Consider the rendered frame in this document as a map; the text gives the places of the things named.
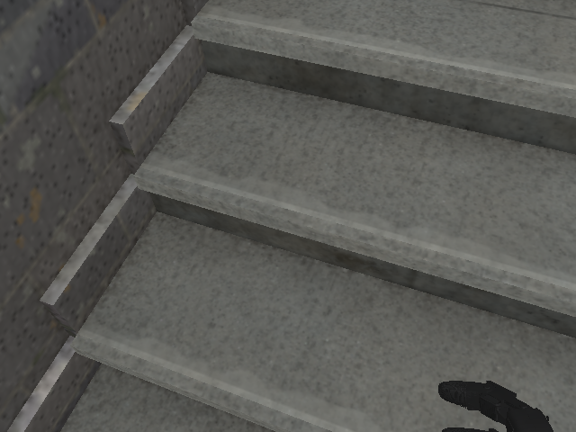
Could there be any robot right hand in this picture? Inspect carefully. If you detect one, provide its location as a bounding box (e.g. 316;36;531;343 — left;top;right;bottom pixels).
438;381;554;432

